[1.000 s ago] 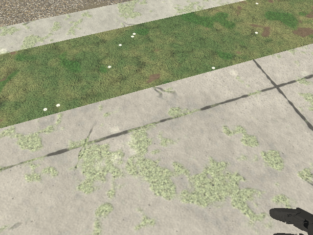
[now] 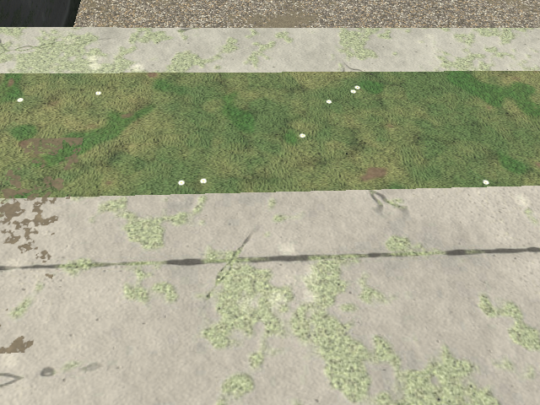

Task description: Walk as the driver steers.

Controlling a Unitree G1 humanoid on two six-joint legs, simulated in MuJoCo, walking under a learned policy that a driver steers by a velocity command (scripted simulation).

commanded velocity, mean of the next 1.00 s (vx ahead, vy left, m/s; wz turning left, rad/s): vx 0.00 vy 0.00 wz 0.30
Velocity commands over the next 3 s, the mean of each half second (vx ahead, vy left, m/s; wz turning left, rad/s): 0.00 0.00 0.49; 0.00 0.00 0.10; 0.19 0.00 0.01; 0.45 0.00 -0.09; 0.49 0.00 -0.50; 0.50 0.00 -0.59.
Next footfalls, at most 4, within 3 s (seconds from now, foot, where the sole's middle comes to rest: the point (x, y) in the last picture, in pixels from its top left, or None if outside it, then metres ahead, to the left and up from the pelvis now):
0.14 right None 0.06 -0.14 -0.78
0.54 left None -0.01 0.12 -0.78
0.82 right None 0.06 -0.12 -0.78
1.76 left None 0.33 0.21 -0.78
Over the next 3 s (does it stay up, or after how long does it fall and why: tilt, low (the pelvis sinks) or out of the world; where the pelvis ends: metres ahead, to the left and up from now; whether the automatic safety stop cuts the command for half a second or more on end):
stays up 0.87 0.12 0.00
